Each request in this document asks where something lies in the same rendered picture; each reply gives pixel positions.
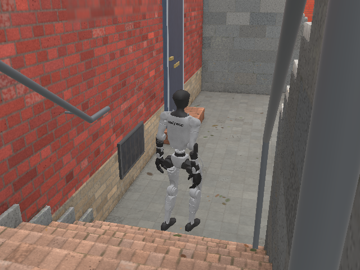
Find stairs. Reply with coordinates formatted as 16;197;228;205
0;220;272;270

